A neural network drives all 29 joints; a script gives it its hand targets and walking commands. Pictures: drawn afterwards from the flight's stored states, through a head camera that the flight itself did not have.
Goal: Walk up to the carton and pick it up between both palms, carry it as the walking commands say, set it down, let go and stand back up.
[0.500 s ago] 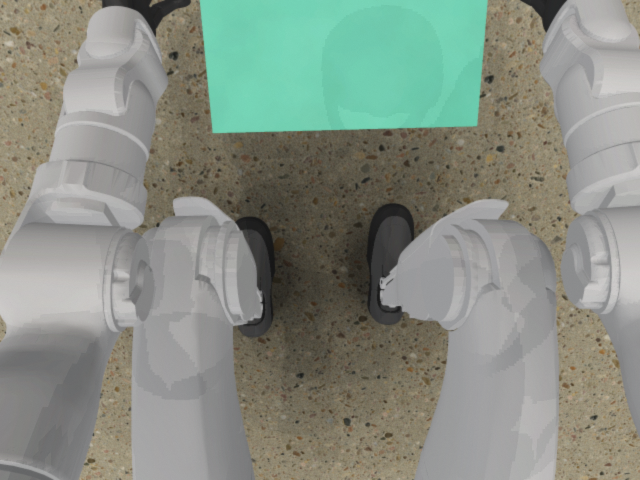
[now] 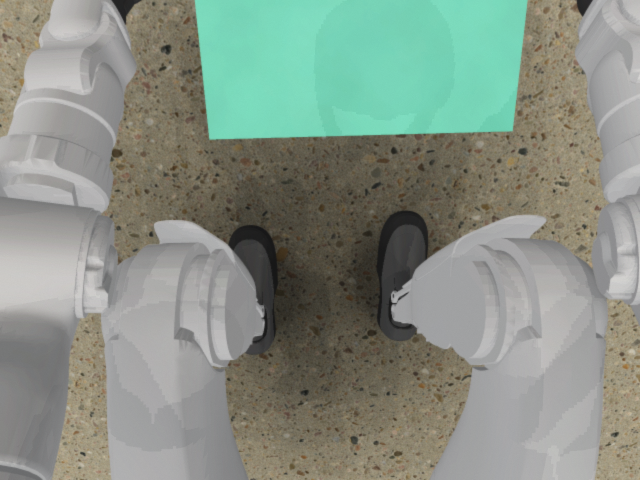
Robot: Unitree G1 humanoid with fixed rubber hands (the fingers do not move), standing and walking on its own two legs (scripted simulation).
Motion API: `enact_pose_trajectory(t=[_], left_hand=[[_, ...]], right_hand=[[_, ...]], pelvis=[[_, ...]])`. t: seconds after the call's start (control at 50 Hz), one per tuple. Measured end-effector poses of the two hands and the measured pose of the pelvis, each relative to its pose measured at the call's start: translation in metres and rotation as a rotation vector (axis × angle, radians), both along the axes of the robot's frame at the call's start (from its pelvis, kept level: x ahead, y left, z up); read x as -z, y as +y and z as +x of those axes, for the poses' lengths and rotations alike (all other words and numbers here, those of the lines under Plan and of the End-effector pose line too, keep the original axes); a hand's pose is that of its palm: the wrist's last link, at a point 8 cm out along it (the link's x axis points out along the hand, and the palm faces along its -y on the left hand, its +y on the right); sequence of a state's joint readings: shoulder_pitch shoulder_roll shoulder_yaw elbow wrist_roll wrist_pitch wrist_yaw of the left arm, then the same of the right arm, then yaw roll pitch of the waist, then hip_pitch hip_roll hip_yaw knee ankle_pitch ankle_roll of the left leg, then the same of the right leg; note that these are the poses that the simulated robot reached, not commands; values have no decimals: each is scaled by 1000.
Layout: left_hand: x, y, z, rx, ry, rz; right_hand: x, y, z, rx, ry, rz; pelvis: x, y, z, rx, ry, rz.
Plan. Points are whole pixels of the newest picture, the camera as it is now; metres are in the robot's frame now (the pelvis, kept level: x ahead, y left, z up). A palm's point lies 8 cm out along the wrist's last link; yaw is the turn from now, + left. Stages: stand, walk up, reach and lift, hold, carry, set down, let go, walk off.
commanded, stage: reach and lift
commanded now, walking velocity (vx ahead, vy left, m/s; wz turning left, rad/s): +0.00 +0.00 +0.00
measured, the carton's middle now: (348, 5) +0.53 -0.03 -0.24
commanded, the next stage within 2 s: none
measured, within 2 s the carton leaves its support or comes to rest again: leaves its support in 1.52 s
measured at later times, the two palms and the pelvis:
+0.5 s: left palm out of the picture +0.53 +0.15 -0.16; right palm out of the picture +0.53 -0.21 -0.16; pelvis +0.00 -0.01 +0.01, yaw +0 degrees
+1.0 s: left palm out of the picture +0.53 +0.14 -0.17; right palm out of the picture +0.53 -0.21 -0.17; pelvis +0.00 -0.01 +0.01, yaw +0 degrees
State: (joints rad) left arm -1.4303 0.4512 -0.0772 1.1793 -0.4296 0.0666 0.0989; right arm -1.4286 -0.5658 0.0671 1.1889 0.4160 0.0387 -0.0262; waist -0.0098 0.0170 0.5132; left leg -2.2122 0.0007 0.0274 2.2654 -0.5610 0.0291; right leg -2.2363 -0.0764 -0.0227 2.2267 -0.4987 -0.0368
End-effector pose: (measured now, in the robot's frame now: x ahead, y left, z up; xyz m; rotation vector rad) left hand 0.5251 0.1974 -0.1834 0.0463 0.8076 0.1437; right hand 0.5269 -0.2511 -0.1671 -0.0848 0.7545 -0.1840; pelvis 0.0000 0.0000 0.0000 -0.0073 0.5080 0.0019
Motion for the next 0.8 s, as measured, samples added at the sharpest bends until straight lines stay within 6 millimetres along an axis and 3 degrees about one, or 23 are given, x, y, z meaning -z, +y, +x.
enact_pose_trajectory(t=[0.06, 0.18, 0.28, 0.42, 0.56, 0.8], left_hand=[[2, -1, -5, 21, 29, 16], [-16, 4, 0, -31, -70, 13], [-12, -10, -6, 13, -4, 5], [-28, -28, 9, 14, -79, -18], [-19, -51, 8, 33, -29, -27], [-14, -52, 9, 38, -39, 17]], right_hand=[[5, 3, -3, -15, 40, 4], [-3, 4, 6, 0, -23, 15], [-6, 19, 5, -32, -8, 36], [-6, 31, 6, -27, -6, 44], [-3, 46, 6, -33, 7, 48], [4, 45, 6, -40, -11, 50]], pelvis=[[-4, -1, 0, 0, 5, 2], [-9, -4, 0, -1, 2, 11], [-9, -5, 0, 1, 14, 11], [-9, -6, -2, 4, 33, 18], [-8, -6, 0, 9, 75, 16], [-14, -5, 2, 14, 97, 24]])
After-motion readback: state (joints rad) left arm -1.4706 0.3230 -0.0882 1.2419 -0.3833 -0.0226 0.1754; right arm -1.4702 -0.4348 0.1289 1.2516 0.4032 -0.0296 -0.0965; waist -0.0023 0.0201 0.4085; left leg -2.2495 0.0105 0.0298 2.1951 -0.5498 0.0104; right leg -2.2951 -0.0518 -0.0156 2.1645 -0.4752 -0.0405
